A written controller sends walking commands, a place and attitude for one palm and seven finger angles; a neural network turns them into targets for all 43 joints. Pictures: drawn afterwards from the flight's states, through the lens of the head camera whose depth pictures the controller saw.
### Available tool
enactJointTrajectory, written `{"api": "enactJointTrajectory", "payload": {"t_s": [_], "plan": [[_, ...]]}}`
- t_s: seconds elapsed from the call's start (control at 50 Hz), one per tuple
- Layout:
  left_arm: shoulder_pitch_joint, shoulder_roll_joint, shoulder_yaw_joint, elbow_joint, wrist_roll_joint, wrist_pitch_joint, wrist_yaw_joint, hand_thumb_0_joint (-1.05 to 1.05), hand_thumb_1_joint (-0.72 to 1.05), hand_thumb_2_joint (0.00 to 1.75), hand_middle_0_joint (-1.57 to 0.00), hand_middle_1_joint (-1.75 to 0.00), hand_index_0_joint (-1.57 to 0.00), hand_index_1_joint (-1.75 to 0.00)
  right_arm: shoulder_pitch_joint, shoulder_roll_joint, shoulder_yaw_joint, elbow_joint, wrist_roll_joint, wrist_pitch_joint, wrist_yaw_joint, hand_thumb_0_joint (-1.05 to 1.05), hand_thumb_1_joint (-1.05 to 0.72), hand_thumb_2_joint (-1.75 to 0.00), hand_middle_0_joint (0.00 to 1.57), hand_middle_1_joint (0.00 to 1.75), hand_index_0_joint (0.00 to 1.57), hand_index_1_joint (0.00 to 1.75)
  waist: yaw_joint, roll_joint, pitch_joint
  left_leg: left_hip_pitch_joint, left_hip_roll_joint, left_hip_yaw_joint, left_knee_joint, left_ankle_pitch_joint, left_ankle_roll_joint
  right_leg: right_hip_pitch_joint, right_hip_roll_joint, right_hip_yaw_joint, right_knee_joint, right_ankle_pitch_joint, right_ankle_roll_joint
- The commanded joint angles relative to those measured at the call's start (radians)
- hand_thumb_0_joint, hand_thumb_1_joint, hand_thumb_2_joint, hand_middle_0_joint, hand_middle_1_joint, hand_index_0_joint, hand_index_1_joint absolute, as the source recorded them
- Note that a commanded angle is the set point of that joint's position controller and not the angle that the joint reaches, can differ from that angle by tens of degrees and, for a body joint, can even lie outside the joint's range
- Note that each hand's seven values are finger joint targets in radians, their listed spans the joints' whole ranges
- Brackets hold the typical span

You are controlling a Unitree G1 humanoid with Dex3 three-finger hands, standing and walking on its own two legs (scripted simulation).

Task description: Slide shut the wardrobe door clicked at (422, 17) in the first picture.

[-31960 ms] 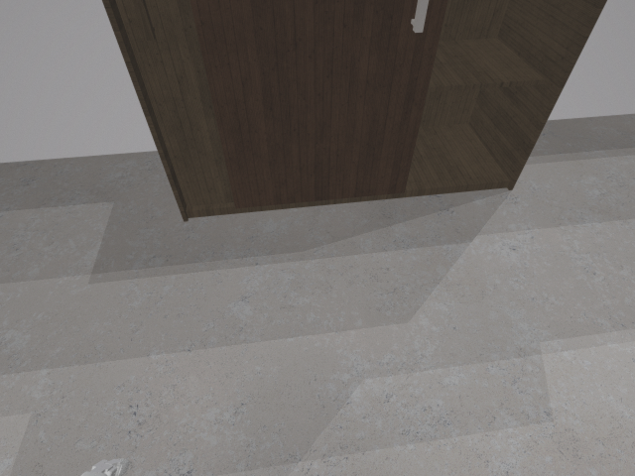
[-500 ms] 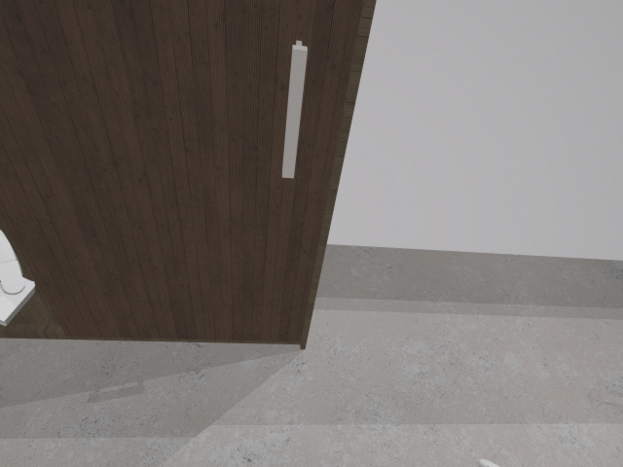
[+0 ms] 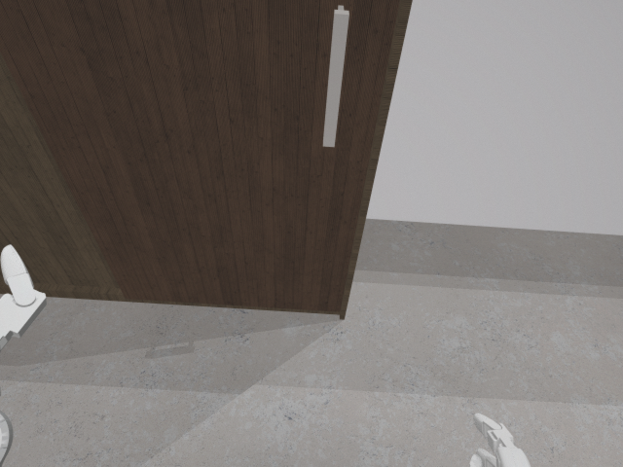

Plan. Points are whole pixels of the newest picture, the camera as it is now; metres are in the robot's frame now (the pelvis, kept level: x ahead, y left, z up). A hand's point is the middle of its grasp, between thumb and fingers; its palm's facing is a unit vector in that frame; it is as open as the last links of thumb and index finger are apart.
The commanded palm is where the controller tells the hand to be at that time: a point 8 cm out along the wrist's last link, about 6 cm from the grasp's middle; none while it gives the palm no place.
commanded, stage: stop stepping back and stand still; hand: left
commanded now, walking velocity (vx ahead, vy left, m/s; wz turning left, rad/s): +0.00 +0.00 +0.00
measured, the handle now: (334, 81) +0.77 +0.03 +0.17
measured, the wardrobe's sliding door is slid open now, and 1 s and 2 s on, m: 0.00 0.00 0.00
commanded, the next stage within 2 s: let the arm hang, fingers relaxed in 0.66 s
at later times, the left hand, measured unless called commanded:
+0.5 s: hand (66, 271) +0.24 +0.27 +0.18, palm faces +0.45 -0.77 -0.45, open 7.4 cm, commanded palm +0.17 +0.31 +0.20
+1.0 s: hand out of the picture +0.14 +0.23 -0.12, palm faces -0.01 -0.97 -0.25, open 7.4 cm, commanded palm none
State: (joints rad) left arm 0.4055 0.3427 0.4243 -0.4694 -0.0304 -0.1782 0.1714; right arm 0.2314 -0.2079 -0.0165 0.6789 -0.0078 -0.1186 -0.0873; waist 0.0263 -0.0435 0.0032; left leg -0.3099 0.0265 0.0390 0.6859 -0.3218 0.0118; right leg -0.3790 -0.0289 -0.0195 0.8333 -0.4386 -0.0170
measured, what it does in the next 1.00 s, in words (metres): stands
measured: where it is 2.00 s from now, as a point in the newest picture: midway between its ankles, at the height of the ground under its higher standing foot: outside the picture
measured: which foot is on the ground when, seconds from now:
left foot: down 0.00-1.00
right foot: down 0.00-1.00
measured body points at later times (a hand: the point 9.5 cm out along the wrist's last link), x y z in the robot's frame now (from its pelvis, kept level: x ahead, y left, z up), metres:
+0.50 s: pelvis +0.04 +0.00 +0.02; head +0.05 +0.01 +0.47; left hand +0.21 +0.31 +0.21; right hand +0.20 -0.23 -0.07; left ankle +0.04 +0.12 -0.71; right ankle +0.05 -0.10 -0.71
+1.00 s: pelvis +0.03 +0.03 +0.02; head +0.05 +0.03 +0.47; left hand +0.14 +0.28 -0.10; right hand +0.16 -0.23 -0.11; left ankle +0.04 +0.12 -0.71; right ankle +0.05 -0.10 -0.71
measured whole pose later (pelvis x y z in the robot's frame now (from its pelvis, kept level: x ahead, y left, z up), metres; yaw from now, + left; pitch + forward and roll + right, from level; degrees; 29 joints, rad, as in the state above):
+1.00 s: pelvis +0.03 +0.03 +0.02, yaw +1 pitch +0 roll +0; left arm 0.22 0.23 0.01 0.74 0.02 0.07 -0.01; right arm 0.15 -0.27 0.01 0.85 -0.02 -0.01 0.01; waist -0.02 0.01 0.02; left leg -0.28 -0.03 0.03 0.56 -0.28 0.05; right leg -0.28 -0.04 -0.03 0.56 -0.27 0.02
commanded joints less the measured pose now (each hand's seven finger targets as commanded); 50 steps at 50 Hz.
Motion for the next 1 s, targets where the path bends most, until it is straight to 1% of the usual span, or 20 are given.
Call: {"api": "enactJointTrajectory", "payload": {"t_s": [0.0, 0.06, 0.08, 0.1, 0.12, 0.16, 0.18, 0.24, 0.28, 0.3, 0.34, 0.48, 0.72, 0.74, 0.76, 0.8, 0.86, 0.9, 0.94, 0.98], "plan": [[-0.050, 0.263, 0.115, -0.312, 0.024, -0.106, 0.005, 0.00, 0.90, 0.90, -0.20, -0.30, -0.20, -0.30, -0.102, -0.089, -0.026, -0.152, -0.001, -0.076, 0.032, 0.00, -0.90, -0.90, 0.20, 0.30, 0.20, 0.30, -0.039, 0.288, 0.039, -0.019, 0.265, -0.379, -0.452, -0.045, 0.177, -0.076, -0.018, 0.048, 0.080, -0.002, 0.016], [0.127, 0.256, 0.161, -0.250, 0.018, -0.102, 0.011, 0.00, 0.90, 0.90, -0.20, -0.30, -0.20, -0.30, -0.097, -0.101, -0.025, -0.178, 0.008, -0.059, 0.040, 0.00, -0.90, -0.90, 0.20, 0.30, 0.20, 0.30, -0.015, 0.240, -0.033, -0.193, 0.146, -0.129, -0.278, -0.108, 0.082, 0.304, 0.024, -0.019, -0.311, 0.095, 0.017], [0.136, 0.260, 0.165, -0.222, 0.017, -0.102, 0.008, 0.00, 0.90, 0.90, -0.20, -0.30, -0.20, -0.30, -0.093, -0.096, -0.030, -0.190, 0.007, -0.045, 0.040, 0.00, -0.90, -0.90, 0.20, 0.30, 0.20, 0.30, -0.022, 0.098, -0.031, -0.243, 0.069, -0.072, -0.146, -0.148, 0.045, 0.342, -0.022, 0.083, -0.434, 0.079, -0.010], [0.135, 0.276, 0.179, -0.190, 0.010, -0.098, 0.006, 0.00, 0.90, 0.90, -0.20, -0.30, -0.20, -0.30, -0.090, -0.096, -0.041, -0.196, 0.009, -0.031, 0.040, 0.00, -0.90, -0.90, 0.20, 0.30, 0.20, 0.30, -0.034, -0.082, -0.025, -0.253, -0.018, -0.012, 0.075, -0.162, 0.012, 0.257, -0.161, 0.352, -0.572, -0.051, -0.083], [0.131, 0.255, 0.164, -0.154, -0.001, -0.090, 0.006, 0.00, 0.90, 0.90, -0.20, -0.30, -0.20, -0.30, -0.093, -0.103, -0.043, -0.199, 0.012, -0.031, 0.042, 0.00, -0.90, -0.90, 0.20, 0.30, 0.20, 0.30, -0.032, -0.129, -0.021, -0.243, -0.036, -0.027, 0.217, -0.138, 0.001, 0.185, -0.288, 0.531, -0.656, -0.082, -0.142], [0.100, 0.255, 0.169, -0.163, -0.010, -0.097, 0.006, 0.00, 0.90, 0.90, -0.20, -0.30, -0.20, -0.30, -0.069, -0.108, -0.045, -0.182, 0.018, -0.028, 0.040, 0.00, -0.90, -0.90, 0.20, 0.30, 0.20, 0.30, -0.044, -0.069, -0.036, -0.178, 0.009, -0.083, 0.230, -0.096, 0.000, 0.142, -0.281, 0.450, -0.611, 0.029, -0.172], [0.097, 0.241, 0.155, -0.174, -0.011, -0.101, 0.005, 0.00, 0.90, 0.90, -0.20, -0.30, -0.20, -0.30, -0.069, -0.104, -0.037, -0.183, 0.018, -0.028, 0.036, 0.00, -0.90, -0.90, 0.20, 0.30, 0.20, 0.30, -0.043, -0.064, -0.046, -0.131, 0.023, -0.077, 0.133, -0.085, 0.004, 0.149, -0.261, 0.358, -0.566, 0.126, -0.163], [0.086, 0.226, 0.121, -0.166, -0.006, -0.104, 0.013, 0.00, 0.90, 0.90, -0.20, -0.30, -0.20, -0.30, -0.095, -0.095, -0.019, -0.174, 0.012, -0.036, 0.012, 0.00, -0.90, -0.90, 0.20, 0.30, 0.20, 0.30, -0.042, -0.019, -0.070, 0.098, 0.000, -0.027, -0.216, 0.080, 0.017, 0.099, -0.151, 0.180, -0.460, 0.177, -0.072], [0.054, 0.228, 0.108, -0.196, -0.002, -0.113, 0.014, 0.00, 0.90, 0.90, -0.20, -0.30, -0.20, -0.30, -0.109, -0.125, -0.036, -0.183, 0.011, -0.045, 0.002, 0.00, -0.90, -0.90, 0.20, 0.30, 0.20, 0.30, -0.021, 0.073, -0.068, 0.123, 0.096, -0.140, -0.299, 0.130, 0.054, 0.103, -0.066, 0.135, -0.414, 0.159, -0.012], [0.039, 0.234, 0.103, -0.221, 0.004, -0.113, 0.013, 0.00, 0.90, 0.90, -0.20, -0.30, -0.20, -0.30, -0.112, -0.140, -0.044, -0.194, 0.017, -0.047, 0.001, 0.00, -0.90, -0.90, 0.20, 0.30, 0.20, 0.30, -0.014, 0.065, -0.075, 0.105, 0.119, -0.164, -0.283, 0.170, 0.066, 0.130, -0.042, 0.131, -0.405, 0.194, 0.005], [0.039, 0.229, 0.103, -0.204, 0.012, -0.107, 0.012, 0.00, 0.90, 0.90, -0.20, -0.30, -0.20, -0.30, -0.117, -0.117, -0.026, -0.181, 0.017, -0.051, 0.001, 0.00, -0.90, -0.90, 0.20, 0.30, 0.20, 0.30, -0.026, 0.155, -0.047, 0.045, 0.116, -0.174, -0.319, 0.156, 0.061, 0.168, -0.028, 0.088, -0.379, 0.242, 0.009], [0.122, 0.232, 0.121, -0.230, -0.003, -0.111, 0.013, 0.00, 0.90, 0.90, -0.20, -0.30, -0.20, -0.30, -0.107, -0.113, -0.032, -0.200, 0.022, -0.044, 0.013, 0.00, -0.90, -0.90, 0.20, 0.30, 0.20, 0.30, -0.025, 0.111, -0.123, 0.080, 0.076, -0.101, -0.246, 0.308, 0.026, 0.263, -0.059, 0.108, -0.396, 0.469, -0.012], [0.111, 0.220, 0.107, -0.182, -0.014, -0.088, 0.006, 0.00, 0.90, 0.90, -0.20, -0.30, -0.20, -0.30, -0.117, -0.115, -0.024, -0.222, 0.023, -0.012, 0.000, 0.00, -0.90, -0.90, 0.20, 0.30, 0.20, 0.30, -0.027, 0.094, -0.103, 0.087, 0.078, -0.093, -0.281, 0.272, 0.022, 0.248, -0.050, 0.098, -0.424, 0.458, -0.003], [0.041, 0.077, -0.309, 0.570, 0.076, 0.061, -0.152, 0.00, 0.90, 0.90, -0.20, -0.30, -0.20, -0.30, -0.161, -0.300, -0.065, 0.000, 0.022, -0.062, 0.100, 0.00, -0.90, -0.90, 0.20, 0.30, 0.20, 0.30, -0.077, 0.079, -0.024, 0.017, 0.072, -0.087, -0.102, 0.445, 0.024, 0.115, -0.117, 0.039, -0.272, 0.641, -0.010], [0.042, 0.054, -0.284, 0.602, 0.067, 0.135, -0.171, 0.00, 0.90, 0.90, -0.20, -0.30, -0.20, -0.30, -0.074, -0.232, -0.067, -0.002, 0.023, -0.002, 0.102, 0.00, -0.90, -0.90, 0.20, 0.30, 0.20, 0.30, -0.062, 0.069, -0.102, 0.053, 0.082, -0.080, -0.129, 0.405, 0.013, 0.110, -0.110, 0.078, -0.299, 0.527, -0.012], [-0.029, 0.021, -0.313, 0.688, 0.064, 0.161, -0.175, 0.00, 0.90, 0.90, -0.20, -0.30, -0.20, -0.30, -0.072, -0.204, -0.041, -0.005, 0.005, 0.038, 0.095, 0.00, -0.90, -0.90, 0.20, 0.30, 0.20, 0.30, -0.045, 0.037, -0.090, -0.017, 0.098, -0.149, -0.179, 0.262, 0.050, 0.086, -0.077, 0.044, -0.286, 0.302, -0.002], [-0.123, 0.060, -0.335, 0.864, 0.063, 0.171, -0.172, 0.00, 0.90, 0.90, -0.20, -0.30, -0.20, -0.30, -0.085, -0.230, -0.032, 0.017, -0.011, 0.062, 0.089, 0.00, -0.90, -0.90, 0.20, 0.30, 0.20, 0.30, -0.032, -0.117, -0.077, -0.036, 0.087, -0.175, -0.201, 0.316, 0.059, 0.162, -0.074, 0.060, -0.313, 0.351, -0.011], [-0.173, 0.072, -0.353, 1.003, 0.058, 0.177, -0.166, 0.00, 0.90, 0.90, -0.20, -0.30, -0.20, -0.30, -0.089, -0.230, -0.026, 0.060, -0.014, 0.079, 0.086, 0.00, -0.90, -0.90, 0.20, 0.30, 0.20, 0.30, -0.033, -0.089, -0.075, 0.015, 0.068, -0.164, -0.223, 0.305, 0.049, 0.166, -0.082, 0.087, -0.345, 0.350, -0.024], [-0.190, 0.063, -0.375, 1.131, 0.052, 0.183, -0.159, 0.00, 0.90, 0.90, -0.20, -0.30, -0.20, -0.30, -0.090, -0.201, -0.006, 0.109, -0.016, 0.093, 0.086, 0.00, -0.90, -0.90, 0.20, 0.30, 0.20, 0.30, -0.026, 0.046, -0.063, 0.027, 0.066, -0.157, -0.273, 0.298, 0.043, 0.199, -0.075, 0.088, -0.367, 0.322, -0.013], [-0.188, 0.050, -0.390, 1.243, 0.046, 0.182, -0.157, 0.00, 0.90, 0.90, -0.20, -0.30, -0.20, -0.30, -0.083, -0.175, 0.007, 0.159, -0.013, 0.101, 0.083, 0.00, -0.90, -0.90, 0.20, 0.30, 0.20, 0.30, -0.025, 0.108, -0.052, 0.044, 0.061, -0.146, -0.308, 0.229, 0.036, 0.212, -0.071, 0.092, -0.408, 0.274, -0.009]]}}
